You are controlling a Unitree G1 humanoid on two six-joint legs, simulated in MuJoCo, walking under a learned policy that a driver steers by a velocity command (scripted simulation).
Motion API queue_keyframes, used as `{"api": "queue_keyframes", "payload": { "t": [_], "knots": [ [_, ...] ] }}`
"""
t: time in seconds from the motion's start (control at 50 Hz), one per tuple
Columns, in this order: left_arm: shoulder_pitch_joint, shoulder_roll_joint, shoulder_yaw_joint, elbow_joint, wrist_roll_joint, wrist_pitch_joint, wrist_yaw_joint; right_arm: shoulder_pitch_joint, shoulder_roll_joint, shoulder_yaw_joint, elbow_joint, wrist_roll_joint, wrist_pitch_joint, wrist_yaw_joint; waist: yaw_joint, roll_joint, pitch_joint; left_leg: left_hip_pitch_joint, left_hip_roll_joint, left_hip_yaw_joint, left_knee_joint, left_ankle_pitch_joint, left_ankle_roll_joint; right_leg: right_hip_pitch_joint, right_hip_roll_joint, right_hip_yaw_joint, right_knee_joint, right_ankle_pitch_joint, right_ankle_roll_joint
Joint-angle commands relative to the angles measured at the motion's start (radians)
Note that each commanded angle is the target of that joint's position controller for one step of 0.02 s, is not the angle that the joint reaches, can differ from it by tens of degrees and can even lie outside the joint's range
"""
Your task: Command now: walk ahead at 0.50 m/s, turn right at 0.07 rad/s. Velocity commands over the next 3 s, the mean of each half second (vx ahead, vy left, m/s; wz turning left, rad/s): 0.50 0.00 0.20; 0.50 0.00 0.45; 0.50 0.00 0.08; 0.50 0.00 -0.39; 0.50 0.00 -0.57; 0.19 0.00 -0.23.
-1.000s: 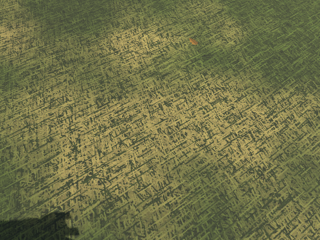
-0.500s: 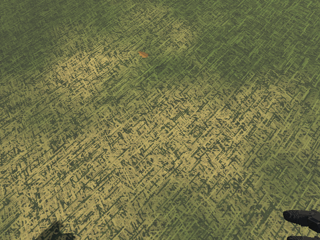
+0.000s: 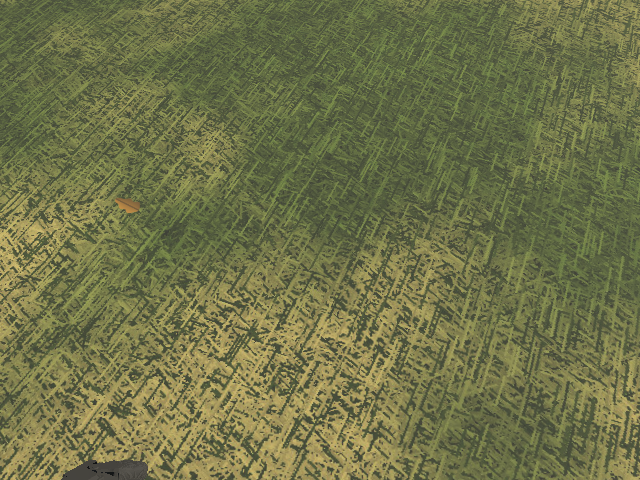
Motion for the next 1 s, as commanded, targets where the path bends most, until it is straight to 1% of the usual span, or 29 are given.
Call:
{"api": "queue_keyframes", "payload": {
  "t": [0.02, 0.08, 0.1, 0.12, 0.14, 0.16, 0.18, 0.2, 0.22, 0.24, 0.26, 0.3, 0.34, 0.44, 0.54, 0.6, 0.62, 0.64, 0.66, 0.68, 0.7, 0.72, 0.74, 0.76, 0.78, 0.8, 0.84, 0.94, 1.0],
  "knots": [
    [-0.092, 0.066, 0.015, -0.089, -0.009, -0.019, -0.014, -0.007, -0.183, -0.04, -0.049, 0.01, -0.002, -0.005, 0.019, 0.097, 0.023, -0.068, 0.275, -0.135, -0.073, 0.244, 0.157, 0.104, 0.033, -0.026, -0.096, 0.059, -0.013],
    [-0.063, 0.103, 0.033, -0.09, -0.007, -0.021, -0.022, 0.003, -0.204, -0.044, -0.034, 0.009, 0.02, -0.012, 0.063, 0.11, -0.003, 0.025, 0.304, -0.135, 0.029, 0.4, 0.124, 0.18, 0.064, -0.047, -0.153, -0.044, -0.054],
    [0.032, 0.129, 0.05, -0.065, -0.003, -0.02, -0.02, -0.01, -0.201, -0.041, -0.035, 0.009, 0.026, -0.014, 0.122, 0.104, -0.061, 0.017, 0.274, -0.099, 0.154, 0.544, 0.102, 0.317, 0.09, -0.073, -0.184, -0.052, -0.079],
    [0.183, 0.177, 0.075, -0.024, 0.0, -0.017, -0.011, -0.005, -0.169, -0.027, -0.041, -0.001, 0.028, -0.018, 0.192, 0.088, -0.163, -0.064, 0.224, -0.058, 0.352, 0.562, 0.07, 0.541, 0.074, -0.06, -0.174, -0.048, -0.113],
    [0.328, 0.275, 0.097, -0.013, 0.024, -0.013, -0.001, 0.047, -0.084, 0.005, -0.079, -0.022, 0.017, -0.016, 0.214, -0.07, -0.329, -0.385, 0.125, -0.01, 0.728, 0.265, 0.007, 0.916, -0.184, 0.278, -0.148, -0.089, -0.228],
    [0.364, 0.268, 0.097, 0.0, 0.009, -0.007, -0.003, 0.098, -0.035, 0.024, -0.074, -0.007, 0.001, -0.015, 0.203, -0.256, -0.436, -0.62, 0.012, -0.08, 0.976, -0.321, -0.02, 1.045, -0.318, 0.646, -0.298, -0.264, -0.321],
    [0.336, 0.188, 0.072, -0.001, 0.005, -0.007, -0.004, 0.029, -0.145, -0.006, -0.081, 0.019, -0.009, -0.011, 0.224, -0.144, -0.322, -0.72, 0.066, -0.163, 1.065, -0.311, -0.008, 0.966, -0.289, 0.586, -0.332, -0.342, -0.279],
    [0.277, 0.161, 0.062, -0.004, 0.007, -0.009, -0.002, -0.052, -0.157, -0.011, -0.108, 0.033, -0.013, -0.007, 0.207, -0.105, -0.203, -0.744, 0.11, -0.138, 1.057, -0.228, 0.0, 0.841, -0.256, 0.433, -0.347, -0.285, -0.248],
    [0.217, 0.138, 0.054, -0.001, 0.014, -0.013, -0.004, -0.089, -0.145, -0.01, -0.114, 0.02, -0.011, -0.009, 0.175, -0.043, -0.131, -0.714, 0.147, -0.127, 1.002, -0.151, -0.005, 0.714, -0.216, 0.333, -0.38, -0.205, -0.231],
    [0.171, 0.107, 0.047, -0.001, 0.018, -0.022, -0.006, -0.091, -0.14, -0.017, -0.112, 0.008, 0.0, -0.01, 0.143, -0.051, -0.093, -0.672, 0.176, -0.133, 0.95, -0.099, -0.01, 0.63, -0.184, 0.256, -0.414, -0.142, -0.22],
    [0.143, 0.098, 0.046, 0.003, 0.022, -0.03, -0.006, -0.064, -0.124, -0.018, -0.103, 0.009, 0.015, -0.009, 0.116, -0.069, -0.076, -0.616, 0.189, -0.136, 0.934, -0.062, -0.018, 0.566, -0.165, 0.2, -0.449, -0.108, -0.213],
    [0.125, 0.097, 0.051, 0.021, 0.022, -0.047, -0.005, -0.043, -0.087, -0.014, -0.092, 0.011, 0.039, -0.009, 0.091, -0.055, -0.052, -0.587, 0.189, -0.136, 0.912, -0.021, -0.036, 0.501, -0.158, 0.111, -0.5, -0.03, -0.22],
    [0.125, 0.112, 0.058, 0.042, 0.026, -0.056, 0.0, -0.082, -0.077, -0.014, -0.108, 0.006, 0.05, -0.013, 0.089, -0.028, -0.017, -0.633, 0.188, -0.152, 0.851, 0.052, -0.051, 0.494, -0.157, 0.037, -0.528, 0.034, -0.22],
    [0.145, 0.144, 0.067, 0.077, 0.021, -0.047, 0.018, -0.219, -0.047, -0.001, -0.15, -0.001, 0.038, 0.011, 0.134, -0.004, 0.024, -0.622, 0.168, -0.089, 0.552, 0.302, -0.046, 0.532, -0.119, -0.139, -0.547, 0.089, -0.181],
    [0.23, 0.181, 0.082, 0.129, -0.001, -0.014, 0.024, -0.359, -0.042, 0.005, -0.229, -0.002, 0.037, 0.039, 0.182, 0.011, 0.065, -0.677, 0.151, -0.023, 0.41, 0.243, 0.002, 0.704, -0.175, -0.193, -0.488, 0.172, -0.164],
    [0.214, 0.217, 0.093, 0.129, -0.011, 0.01, 0.034, -0.329, -0.076, -0.012, -0.254, -0.002, 0.043, 0.05, 0.134, -0.033, 0.009, -0.574, 0.081, 0.053, 0.395, 0.096, 0.055, 0.772, -0.184, -0.233, -0.333, 0.571, -0.131],
    [0.205, 0.229, 0.097, 0.125, -0.012, 0.019, 0.039, -0.255, -0.103, -0.028, -0.244, -0.001, 0.047, 0.048, 0.087, -0.049, -0.043, -0.472, 0.04, 0.08, 0.4, 0.05, 0.079, 0.77, -0.176, -0.247, -0.216, 0.722, -0.119],
    [0.188, 0.23, 0.096, 0.12, -0.015, 0.027, 0.043, -0.116, -0.146, -0.055, -0.213, 0.002, 0.05, 0.04, 0.005, -0.037, -0.118, -0.277, -0.002, 0.089, 0.351, 0.079, 0.112, 0.709, -0.146, -0.27, -0.027, 0.749, -0.092],
    [0.194, 0.206, 0.084, 0.107, -0.005, 0.022, 0.048, 0.052, -0.216, -0.089, -0.173, 0.004, 0.06, 0.021, -0.074, 0.024, -0.207, 0.027, 0.04, -0.03, 0.32, 0.115, 0.159, 0.496, -0.105, -0.272, 0.247, 0.526, -0.051],
    [0.306, 0.05, 0.035, 0.054, 0.036, -0.004, 0.029, 0.041, -0.333, -0.108, -0.174, 0.011, 0.058, 0.008, 0.049, 0.307, -0.284, 0.391, 0.312, -0.578, 0.269, 0.021, 0.348, 0.018, 0.097, -0.218, 0.624, -0.468, 0.022],
    [0.228, 0.11, 0.036, 0.044, 0.007, -0.045, 0.013, 0.07, -0.267, -0.086, -0.208, 0.004, 0.043, 0.011, -0.015, 0.205, -0.445, 0.474, 0.402, -0.891, 0.097, -0.142, 0.419, -0.109, 0.148, 0.032, 0.76, -0.597, 0.016],
    [0.114, 0.168, 0.052, 0.011, -0.035, -0.066, 0.003, 0.037, -0.211, -0.07, -0.199, -0.005, 0.031, 0.013, -0.038, 0.145, -0.297, 0.384, 0.373, -0.747, 0.059, -0.101, 0.355, -0.192, 0.091, 0.057, 0.745, -0.501, -0.007],
    [0.086, 0.155, 0.045, -0.002, -0.03, -0.078, 0.007, -0.021, -0.184, -0.063, -0.202, -0.002, 0.023, 0.012, 0.004, 0.076, -0.192, 0.235, 0.329, -0.621, 0.06, -0.015, 0.316, -0.174, 0.047, 0.047, 0.656, -0.409, -0.02],
    [0.083, 0.154, 0.048, 0.007, -0.001, -0.079, 0.016, -0.088, -0.152, -0.053, -0.212, -0.002, 0.022, 0.01, 0.049, 0.037, -0.124, 0.091, 0.289, -0.521, 0.055, 0.109, 0.288, -0.114, 0.016, 0.04, 0.565, -0.362, -0.013],
    [0.102, 0.164, 0.056, 0.011, 0.014, -0.07, 0.018, -0.127, -0.129, -0.044, -0.229, -0.014, 0.02, 0.006, 0.085, 0.056, -0.104, -0.008, 0.26, -0.459, 0.038, 0.217, 0.28, -0.037, -0.005, 0.047, 0.516, -0.326, -0.006],
    [0.126, 0.161, 0.058, 0.017, 0.017, -0.057, 0.016, -0.145, -0.118, -0.04, -0.238, -0.02, 0.021, 0.003, 0.106, 0.067, -0.098, -0.062, 0.247, -0.422, 0.018, 0.275, 0.278, 0.007, -0.013, 0.04, 0.485, -0.307, 0.006],
    [0.145, 0.125, 0.049, 0.026, 0.023, -0.035, 0.015, -0.138, -0.123, -0.04, -0.225, -0.016, 0.015, -0.006, 0.117, 0.067, -0.085, -0.139, 0.234, -0.343, -0.004, 0.39, 0.279, 0.037, -0.018, 0.009, 0.406, -0.27, 0.036],
    [-0.021, 0.067, 0.021, -0.009, 0.019, -0.032, 0.006, -0.071, -0.151, -0.042, -0.175, -0.009, 0.017, -0.025, 0.051, 0.097, -0.036, -0.206, 0.153, -0.189, -0.02, 0.349, 0.199, 0.094, 0.018, -0.03, 0.041, 0.076, 0.057],
    [-0.106, 0.074, 0.021, -0.03, 0.002, -0.041, -0.007, -0.014, -0.164, -0.041, -0.143, -0.006, 0.018, -0.023, 0.008, 0.109, -0.011, -0.162, 0.19, -0.224, -0.021, 0.231, 0.188, 0.114, 0.044, -0.03, -0.079, 0.169, 0.041]
  ]
}}
Next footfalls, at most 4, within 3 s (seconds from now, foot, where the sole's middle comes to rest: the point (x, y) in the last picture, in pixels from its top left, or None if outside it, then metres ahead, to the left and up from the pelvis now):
0.12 right None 0.26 -0.15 -0.78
0.66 left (251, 457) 0.52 0.12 -0.78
1.16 right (283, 308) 0.88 0.03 -0.78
1.66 left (146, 269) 1.03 0.37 -0.78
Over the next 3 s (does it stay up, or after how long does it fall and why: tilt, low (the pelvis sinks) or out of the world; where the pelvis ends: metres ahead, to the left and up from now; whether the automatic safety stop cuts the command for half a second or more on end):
stays up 1.53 0.26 -0.01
